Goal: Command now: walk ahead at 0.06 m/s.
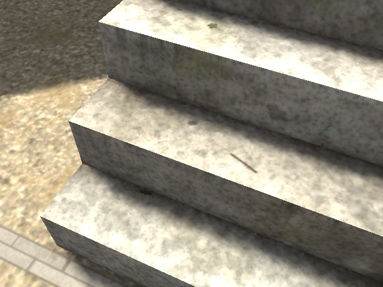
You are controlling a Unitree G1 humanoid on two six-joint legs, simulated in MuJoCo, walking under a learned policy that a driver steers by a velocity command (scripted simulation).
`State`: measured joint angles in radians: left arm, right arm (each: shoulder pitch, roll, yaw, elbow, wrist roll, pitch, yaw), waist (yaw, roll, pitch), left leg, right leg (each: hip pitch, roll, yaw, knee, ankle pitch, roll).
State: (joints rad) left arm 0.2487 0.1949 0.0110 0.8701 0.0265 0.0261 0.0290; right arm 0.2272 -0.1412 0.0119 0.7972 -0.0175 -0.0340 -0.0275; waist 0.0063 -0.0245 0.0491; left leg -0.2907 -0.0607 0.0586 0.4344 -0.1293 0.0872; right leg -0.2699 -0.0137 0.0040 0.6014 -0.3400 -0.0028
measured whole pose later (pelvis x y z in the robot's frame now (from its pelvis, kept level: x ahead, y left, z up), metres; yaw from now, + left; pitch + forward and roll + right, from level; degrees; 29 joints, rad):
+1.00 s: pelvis +0.07 +0.00 +0.00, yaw +1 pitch +1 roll +1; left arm 0.25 0.21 0.02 1.05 0.00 -0.08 0.04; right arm 0.19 -0.24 -0.03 0.99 0.01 -0.04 -0.03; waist -0.01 0.00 -0.03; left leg -0.20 -0.11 0.04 0.38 -0.20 0.10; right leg -0.16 -0.05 0.01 0.48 -0.34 0.00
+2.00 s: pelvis +0.34 -0.03 +0.07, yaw -3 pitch +4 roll -2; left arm -0.03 0.09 -0.04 0.71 0.02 0.00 0.04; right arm 0.31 -0.23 -0.02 1.03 0.02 -0.09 0.00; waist -0.01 0.06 0.05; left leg -0.32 0.02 -0.13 1.00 -0.07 0.06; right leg -0.93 0.02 -0.12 1.40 -0.54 -0.08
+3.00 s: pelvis +0.79 +0.12 +0.43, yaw -15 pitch +2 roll +1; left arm 0.12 0.22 -0.01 0.97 0.00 -0.07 -0.18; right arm 0.48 -0.18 0.06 1.19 -0.14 -0.09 0.07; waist -0.02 -0.06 -0.05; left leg -0.21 0.11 0.33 0.51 -0.32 0.02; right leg -1.50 0.08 0.17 2.53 0.01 -0.26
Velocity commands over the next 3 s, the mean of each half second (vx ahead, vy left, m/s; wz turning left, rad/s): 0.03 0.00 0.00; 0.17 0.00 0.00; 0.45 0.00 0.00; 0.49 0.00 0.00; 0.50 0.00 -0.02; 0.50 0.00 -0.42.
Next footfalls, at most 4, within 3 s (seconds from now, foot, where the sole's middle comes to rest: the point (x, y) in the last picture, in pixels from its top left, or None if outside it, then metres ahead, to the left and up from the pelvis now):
0.04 right None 0.06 -0.13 -0.77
1.36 left None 0.23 0.12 -0.77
1.92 right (242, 269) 0.47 -0.13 -0.56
2.58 left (125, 125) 0.83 0.23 -0.34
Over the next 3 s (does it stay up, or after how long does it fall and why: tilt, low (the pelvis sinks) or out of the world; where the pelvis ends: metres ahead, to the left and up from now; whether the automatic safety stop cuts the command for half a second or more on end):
stays up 0.79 0.12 0.43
